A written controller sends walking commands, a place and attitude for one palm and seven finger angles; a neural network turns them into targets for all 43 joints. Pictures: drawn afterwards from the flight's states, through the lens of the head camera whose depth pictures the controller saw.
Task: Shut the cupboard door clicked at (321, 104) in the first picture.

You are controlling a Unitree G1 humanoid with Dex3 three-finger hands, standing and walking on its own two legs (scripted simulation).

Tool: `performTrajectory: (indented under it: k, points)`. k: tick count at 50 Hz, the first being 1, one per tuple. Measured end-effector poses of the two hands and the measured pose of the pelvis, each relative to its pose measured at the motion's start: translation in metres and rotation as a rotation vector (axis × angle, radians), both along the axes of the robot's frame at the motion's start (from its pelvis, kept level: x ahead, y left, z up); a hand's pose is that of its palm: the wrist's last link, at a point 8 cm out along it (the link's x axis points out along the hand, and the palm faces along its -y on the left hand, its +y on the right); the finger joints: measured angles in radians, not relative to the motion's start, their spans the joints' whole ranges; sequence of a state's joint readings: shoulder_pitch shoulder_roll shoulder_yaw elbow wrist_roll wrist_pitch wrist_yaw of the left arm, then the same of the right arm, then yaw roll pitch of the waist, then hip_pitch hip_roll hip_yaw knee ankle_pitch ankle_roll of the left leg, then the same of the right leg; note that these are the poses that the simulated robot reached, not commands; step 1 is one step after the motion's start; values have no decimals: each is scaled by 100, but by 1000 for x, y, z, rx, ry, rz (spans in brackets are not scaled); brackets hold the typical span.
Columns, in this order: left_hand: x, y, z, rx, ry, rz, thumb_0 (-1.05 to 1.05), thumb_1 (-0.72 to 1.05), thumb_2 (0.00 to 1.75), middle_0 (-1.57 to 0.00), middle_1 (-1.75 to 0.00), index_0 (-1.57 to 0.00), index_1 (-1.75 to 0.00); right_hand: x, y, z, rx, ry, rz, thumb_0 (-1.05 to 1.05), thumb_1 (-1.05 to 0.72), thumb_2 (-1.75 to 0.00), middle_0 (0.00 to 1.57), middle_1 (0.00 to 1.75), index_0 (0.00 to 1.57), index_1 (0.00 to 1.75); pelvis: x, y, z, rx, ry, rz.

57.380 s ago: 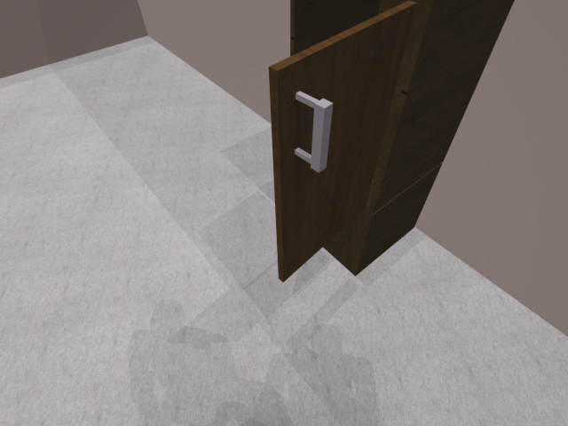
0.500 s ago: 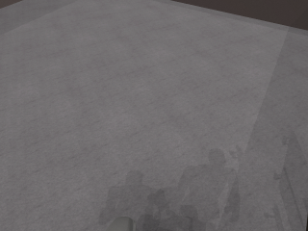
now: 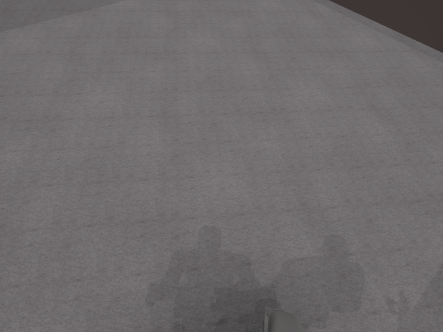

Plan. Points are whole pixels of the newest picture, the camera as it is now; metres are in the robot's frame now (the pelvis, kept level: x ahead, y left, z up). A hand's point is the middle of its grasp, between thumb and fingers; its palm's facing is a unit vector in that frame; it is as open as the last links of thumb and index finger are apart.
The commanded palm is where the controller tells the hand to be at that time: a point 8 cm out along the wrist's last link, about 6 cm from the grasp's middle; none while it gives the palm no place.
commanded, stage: turn to face it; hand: left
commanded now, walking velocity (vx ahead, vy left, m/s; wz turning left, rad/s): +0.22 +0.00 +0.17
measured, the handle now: out of the picture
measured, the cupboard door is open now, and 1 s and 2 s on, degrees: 25 25 25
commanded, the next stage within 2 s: none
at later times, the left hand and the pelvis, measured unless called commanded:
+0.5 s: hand (168, 275) +0.25 +0.13 -0.17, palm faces -0.10 -0.97 -0.21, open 7.3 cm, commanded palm none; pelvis +0.16 -0.04 +0.00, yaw -9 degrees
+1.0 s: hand (166, 213) +0.39 +0.17 -0.16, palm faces -0.39 -0.90 -0.22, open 7.4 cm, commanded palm none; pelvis +0.22 +0.01 +0.01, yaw -28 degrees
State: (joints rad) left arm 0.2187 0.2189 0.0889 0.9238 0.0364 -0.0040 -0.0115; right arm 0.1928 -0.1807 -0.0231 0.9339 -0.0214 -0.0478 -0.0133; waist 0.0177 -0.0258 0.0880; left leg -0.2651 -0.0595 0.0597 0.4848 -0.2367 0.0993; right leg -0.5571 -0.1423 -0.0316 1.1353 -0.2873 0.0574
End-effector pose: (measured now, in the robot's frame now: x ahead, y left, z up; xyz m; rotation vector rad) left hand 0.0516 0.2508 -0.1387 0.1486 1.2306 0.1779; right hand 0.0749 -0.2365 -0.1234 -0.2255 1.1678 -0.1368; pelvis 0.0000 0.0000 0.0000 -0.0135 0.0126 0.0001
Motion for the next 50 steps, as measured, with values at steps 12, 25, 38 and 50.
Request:
performTrajectory:
  k: [12, 25, 38, 50]
  points:
    - [167, -49, 8, -11, -110, -113, 0, 91, 90, -20, -30, -19, -30, -7, -15, -19, 41, 228, -163, 0, -91, -90, 20, 30, 20, 30, 107, -25, -3, 23, -25, -38]
    - [193, -68, 1, 7, 53, -143, -1, 93, 90, -20, -30, -20, -30, 93, -42, -17, 44, 141, -234, 0, -91, -90, 19, 30, 20, 30, 162, -42, 0, 13, 8, -152]
    - [256, -17, -14, -13, 64, -242, 0, 91, 90, -20, -30, -20, -30, 171, -18, 12, -50, -104, -284, 0, -90, -90, 20, 30, 20, 30, 202, 4, -5, -5, -3, -318]
    - [352, -37, 10, 4, -24, -471, 0, 91, 90, -20, -30, -19, -30, 94, -8, 14, -53, 4, -496, 0, -90, -90, 20, 30, 20, 30, 215, 8, 5, -35, -15, -486]
